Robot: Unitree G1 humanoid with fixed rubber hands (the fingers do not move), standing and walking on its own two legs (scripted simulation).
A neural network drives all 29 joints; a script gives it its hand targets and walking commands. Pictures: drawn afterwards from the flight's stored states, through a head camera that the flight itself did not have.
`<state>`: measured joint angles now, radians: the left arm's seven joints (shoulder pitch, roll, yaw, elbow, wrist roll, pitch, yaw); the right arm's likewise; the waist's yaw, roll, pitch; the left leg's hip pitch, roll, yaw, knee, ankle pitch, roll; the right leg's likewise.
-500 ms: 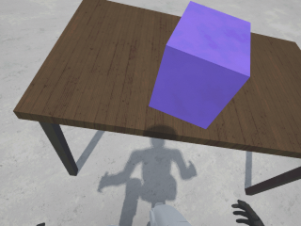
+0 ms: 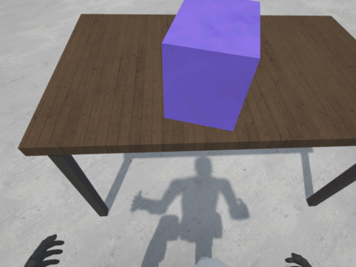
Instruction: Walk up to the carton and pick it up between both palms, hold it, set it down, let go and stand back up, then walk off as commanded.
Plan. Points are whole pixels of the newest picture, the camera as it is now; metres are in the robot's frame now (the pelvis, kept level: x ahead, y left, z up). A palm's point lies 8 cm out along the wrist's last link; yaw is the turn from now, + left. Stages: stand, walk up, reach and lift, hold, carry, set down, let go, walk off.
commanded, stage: walk off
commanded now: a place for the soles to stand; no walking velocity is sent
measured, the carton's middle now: (210, 61) +0.64 -0.11 +0.09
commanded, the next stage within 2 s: none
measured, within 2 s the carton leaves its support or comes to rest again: neither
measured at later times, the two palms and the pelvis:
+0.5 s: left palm out of the picture -0.07 +0.34 -0.15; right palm out of the picture -0.04 -0.27 -0.08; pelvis -0.12 +0.01 -0.01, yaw +0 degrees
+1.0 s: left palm out of the picture -0.17 +0.21 -0.07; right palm out of the picture -0.12 -0.37 -0.08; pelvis -0.21 -0.09 +0.02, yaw -3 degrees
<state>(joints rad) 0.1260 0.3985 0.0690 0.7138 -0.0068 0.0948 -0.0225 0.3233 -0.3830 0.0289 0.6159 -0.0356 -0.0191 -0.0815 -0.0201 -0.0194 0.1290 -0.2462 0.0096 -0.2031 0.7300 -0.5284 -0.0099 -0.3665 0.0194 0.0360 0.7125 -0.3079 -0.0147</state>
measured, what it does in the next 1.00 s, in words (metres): walks backwards: left foot, then left foot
